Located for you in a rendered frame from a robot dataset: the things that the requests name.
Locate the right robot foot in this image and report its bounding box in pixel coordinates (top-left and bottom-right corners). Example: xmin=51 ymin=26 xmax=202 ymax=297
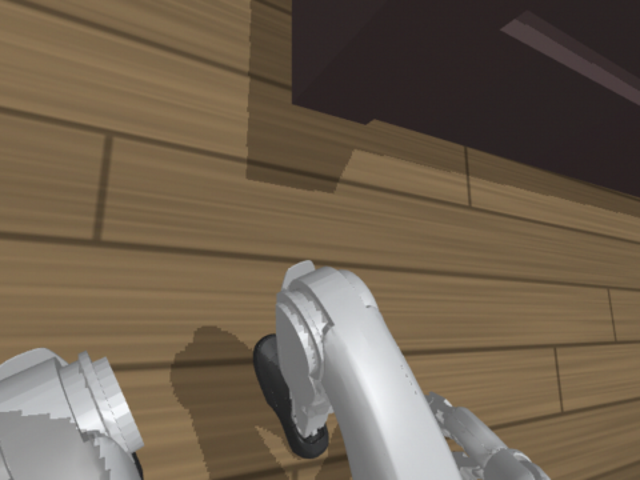
xmin=253 ymin=334 xmax=329 ymax=459

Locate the sofa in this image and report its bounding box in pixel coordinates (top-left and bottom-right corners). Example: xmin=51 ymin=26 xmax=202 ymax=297
xmin=292 ymin=0 xmax=640 ymax=198

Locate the right robot hand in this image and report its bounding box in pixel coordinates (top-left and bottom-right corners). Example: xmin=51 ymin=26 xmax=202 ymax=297
xmin=424 ymin=391 xmax=509 ymax=480

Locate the right robot arm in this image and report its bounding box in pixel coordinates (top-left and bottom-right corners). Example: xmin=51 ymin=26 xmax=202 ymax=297
xmin=483 ymin=448 xmax=551 ymax=480

